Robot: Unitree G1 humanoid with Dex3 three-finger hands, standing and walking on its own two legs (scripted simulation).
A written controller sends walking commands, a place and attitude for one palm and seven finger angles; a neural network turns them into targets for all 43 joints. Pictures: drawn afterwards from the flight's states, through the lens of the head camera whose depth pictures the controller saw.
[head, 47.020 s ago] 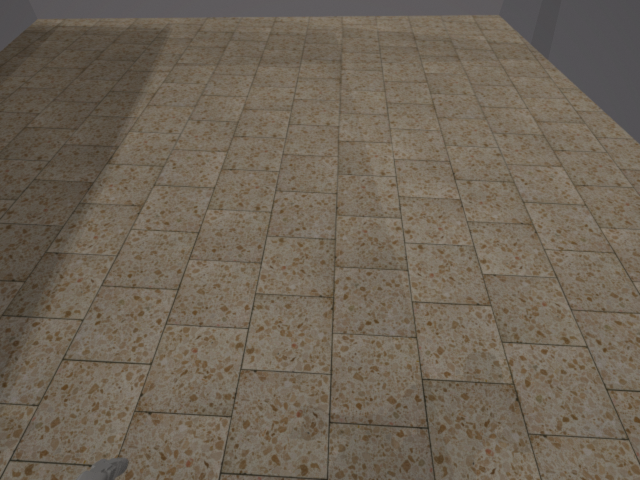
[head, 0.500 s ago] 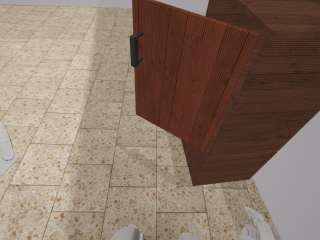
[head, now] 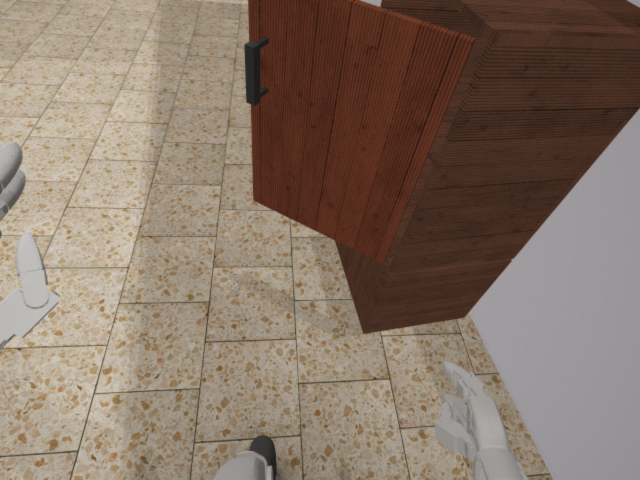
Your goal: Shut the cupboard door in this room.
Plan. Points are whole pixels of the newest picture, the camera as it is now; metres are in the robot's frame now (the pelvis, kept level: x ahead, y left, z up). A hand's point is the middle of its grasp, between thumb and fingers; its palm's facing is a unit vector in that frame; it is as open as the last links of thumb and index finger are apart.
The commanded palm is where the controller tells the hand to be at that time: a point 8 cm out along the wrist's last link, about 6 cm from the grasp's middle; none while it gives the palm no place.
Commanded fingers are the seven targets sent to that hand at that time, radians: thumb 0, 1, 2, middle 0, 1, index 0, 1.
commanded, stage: stop stepping back and stand still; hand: left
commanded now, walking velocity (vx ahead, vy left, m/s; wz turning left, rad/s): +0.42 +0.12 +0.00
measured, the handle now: (258, 71) +0.84 +0.21 +0.06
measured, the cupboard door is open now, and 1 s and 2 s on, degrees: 49 49 49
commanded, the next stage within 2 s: let the arm hang, fingers relaxed in 1.36 s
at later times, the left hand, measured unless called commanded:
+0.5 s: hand out of the picture +0.10 +0.35 +0.21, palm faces +0.48 -0.77 -0.42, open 7.4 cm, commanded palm +0.07 +0.38 +0.19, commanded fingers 0.00 0.90 0.90 -0.20 -0.30 -0.20 -0.30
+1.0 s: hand out of the picture +0.13 +0.39 +0.19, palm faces +0.39 -0.80 -0.46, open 7.4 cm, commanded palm +0.07 +0.41 +0.19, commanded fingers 0.00 0.90 0.90 -0.20 -0.30 -0.20 -0.30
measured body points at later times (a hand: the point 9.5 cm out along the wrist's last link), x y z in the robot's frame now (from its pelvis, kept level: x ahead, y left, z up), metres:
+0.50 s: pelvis -0.07 +0.08 +0.00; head -0.11 +0.12 +0.45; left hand +0.06 +0.39 +0.23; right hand +0.04 -0.15 -0.08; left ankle -0.03 +0.17 -0.68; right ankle -0.09 -0.04 -0.72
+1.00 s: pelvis -0.08 +0.12 +0.03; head -0.08 +0.16 +0.48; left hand +0.11 +0.43 +0.21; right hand +0.06 -0.10 -0.05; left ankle -0.07 +0.22 -0.72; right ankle -0.08 -0.02 -0.69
